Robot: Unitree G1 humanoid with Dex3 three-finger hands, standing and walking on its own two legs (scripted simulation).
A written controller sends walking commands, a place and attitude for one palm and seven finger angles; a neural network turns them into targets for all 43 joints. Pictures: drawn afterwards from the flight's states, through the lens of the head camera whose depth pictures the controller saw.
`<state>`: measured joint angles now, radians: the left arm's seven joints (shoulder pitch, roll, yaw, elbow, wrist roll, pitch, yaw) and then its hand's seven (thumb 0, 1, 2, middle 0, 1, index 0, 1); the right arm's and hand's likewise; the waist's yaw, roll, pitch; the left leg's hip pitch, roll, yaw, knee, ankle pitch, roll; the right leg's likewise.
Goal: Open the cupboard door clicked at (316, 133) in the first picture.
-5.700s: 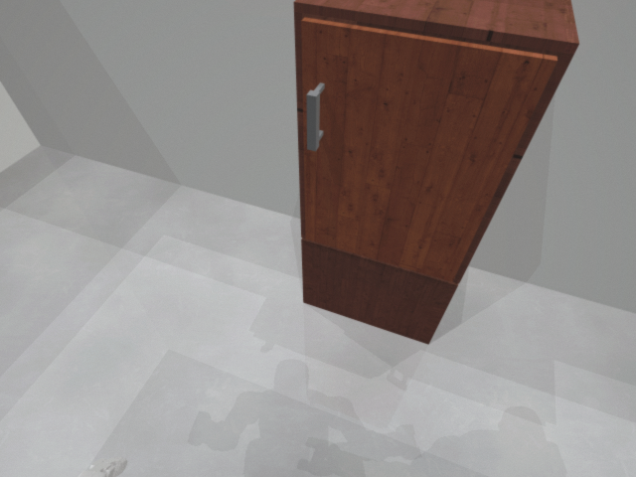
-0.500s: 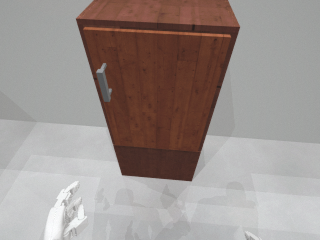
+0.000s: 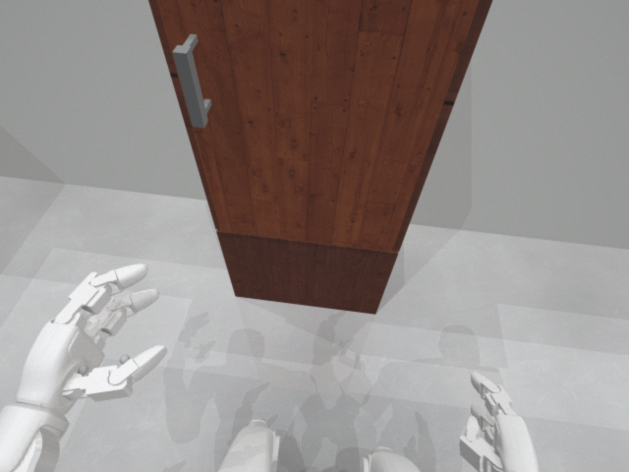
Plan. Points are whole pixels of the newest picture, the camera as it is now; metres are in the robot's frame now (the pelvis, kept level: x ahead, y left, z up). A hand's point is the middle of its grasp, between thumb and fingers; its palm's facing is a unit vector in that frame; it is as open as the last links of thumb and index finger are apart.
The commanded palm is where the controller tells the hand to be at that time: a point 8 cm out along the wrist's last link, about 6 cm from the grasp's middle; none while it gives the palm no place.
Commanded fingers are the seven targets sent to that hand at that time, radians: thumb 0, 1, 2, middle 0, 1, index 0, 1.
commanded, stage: raise the hand with hooked fingers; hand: left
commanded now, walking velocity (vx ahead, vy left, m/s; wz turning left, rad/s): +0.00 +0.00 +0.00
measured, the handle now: (196, 82) +0.63 +0.25 +0.13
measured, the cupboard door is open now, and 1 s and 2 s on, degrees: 0 0 0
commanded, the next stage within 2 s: move the hooked fingers beside the handle in 1.44 s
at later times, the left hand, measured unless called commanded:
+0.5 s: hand (79, 302) +0.26 +0.28 +0.10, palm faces -0.02 -1.00 -0.05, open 13.0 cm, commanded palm +0.24 +0.33 +0.11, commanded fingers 0.00 -0.48 0.31 -0.30 -1.18 -0.30 -1.18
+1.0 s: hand (55, 236) +0.31 +0.30 +0.15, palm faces -0.01 -1.00 -0.03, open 14.0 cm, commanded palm +0.28 +0.34 +0.15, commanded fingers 0.00 -0.50 0.30 -0.30 -1.20 -0.30 -1.20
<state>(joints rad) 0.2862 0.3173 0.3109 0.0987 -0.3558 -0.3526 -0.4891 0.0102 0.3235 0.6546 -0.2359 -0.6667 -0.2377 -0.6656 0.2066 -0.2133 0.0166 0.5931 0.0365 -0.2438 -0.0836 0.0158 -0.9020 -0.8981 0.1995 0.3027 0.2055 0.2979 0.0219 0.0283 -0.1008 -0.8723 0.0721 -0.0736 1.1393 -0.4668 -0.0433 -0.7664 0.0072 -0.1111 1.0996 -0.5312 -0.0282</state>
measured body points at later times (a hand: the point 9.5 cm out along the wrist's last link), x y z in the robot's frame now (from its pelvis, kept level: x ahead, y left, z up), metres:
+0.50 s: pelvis +0.01 +0.03 +0.03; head +0.04 +0.05 +0.48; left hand +0.26 +0.33 +0.11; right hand +0.18 -0.22 -0.03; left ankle +0.05 +0.14 -0.65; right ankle +0.01 -0.11 -0.65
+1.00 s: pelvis +0.02 +0.03 +0.05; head +0.04 +0.03 +0.50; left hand +0.30 +0.36 +0.15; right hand +0.17 -0.22 -0.02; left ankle +0.05 +0.14 -0.65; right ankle +0.01 -0.11 -0.65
